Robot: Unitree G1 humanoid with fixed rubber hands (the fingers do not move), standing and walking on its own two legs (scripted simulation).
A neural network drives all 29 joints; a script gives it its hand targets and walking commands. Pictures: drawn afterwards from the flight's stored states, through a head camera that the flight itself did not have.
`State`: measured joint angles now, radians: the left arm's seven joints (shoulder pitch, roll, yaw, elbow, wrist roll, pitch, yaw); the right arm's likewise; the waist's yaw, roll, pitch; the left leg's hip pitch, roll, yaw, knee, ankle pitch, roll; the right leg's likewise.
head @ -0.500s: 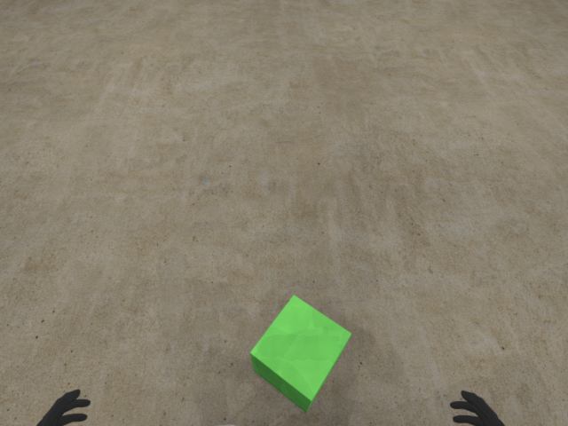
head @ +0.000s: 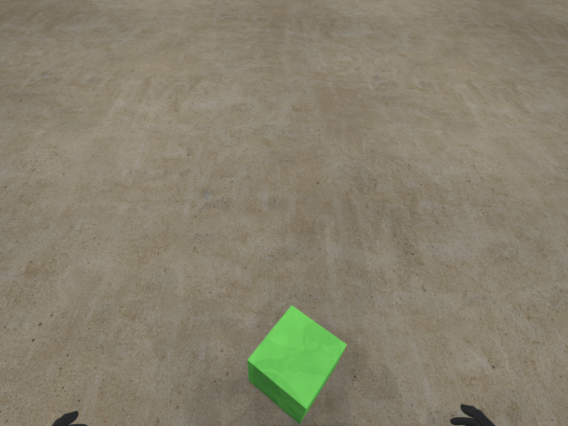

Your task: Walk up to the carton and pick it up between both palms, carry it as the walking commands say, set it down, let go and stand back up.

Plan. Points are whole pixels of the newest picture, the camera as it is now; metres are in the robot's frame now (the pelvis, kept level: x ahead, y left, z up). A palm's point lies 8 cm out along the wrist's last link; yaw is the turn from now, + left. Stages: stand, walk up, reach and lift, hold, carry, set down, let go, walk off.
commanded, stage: walk up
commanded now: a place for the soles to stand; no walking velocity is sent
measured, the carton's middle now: (295, 363) +0.42 -0.09 -0.67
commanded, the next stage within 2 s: none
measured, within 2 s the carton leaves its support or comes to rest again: neither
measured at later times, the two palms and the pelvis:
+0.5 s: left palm out of the picture +0.12 +0.31 -0.11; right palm out of the picture +0.12 -0.32 -0.10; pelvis +0.02 -0.01 +0.00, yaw +1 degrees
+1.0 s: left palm out of the picture +0.14 +0.32 -0.09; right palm (475, 414) +0.16 -0.30 -0.11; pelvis +0.04 -0.01 +0.00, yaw +1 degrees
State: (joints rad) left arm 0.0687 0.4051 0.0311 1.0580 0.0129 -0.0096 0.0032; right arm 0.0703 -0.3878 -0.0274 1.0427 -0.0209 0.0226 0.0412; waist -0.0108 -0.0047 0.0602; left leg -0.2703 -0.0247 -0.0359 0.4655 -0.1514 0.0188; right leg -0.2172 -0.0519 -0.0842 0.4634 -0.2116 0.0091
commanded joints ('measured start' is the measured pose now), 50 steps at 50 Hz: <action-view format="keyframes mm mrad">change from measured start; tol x8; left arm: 1 -44 179 25 -28 5 -18 3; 50 -36 201 48 -69 -10 -11 14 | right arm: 1 -57 -198 -36 -47 0 -17 -11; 50 -33 -187 -48 -91 -2 -13 -17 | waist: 1 6 58 4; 5 4 35 -134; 13 -12 -75 -52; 28 14 120 -159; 38 9 -30 -116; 50 -7 2 -117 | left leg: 1 -87 131 -209 -220 -337 16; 9 39 115 -151 -123 -54 20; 11 29 96 -144 -141 -175 15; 19 20 82 -130 -103 -72 10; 26 68 124 -138 -83 253 27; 50 93 94 -118 -60 175 20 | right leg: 1 11 -50 108 -114 -178 -45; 8 67 -83 130 -153 -56 -35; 12 -3 -123 185 -231 -254 -53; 18 -25 -128 139 -198 -201 -52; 28 144 -109 86 -82 138 -43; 50 91 -118 106 -115 64 -50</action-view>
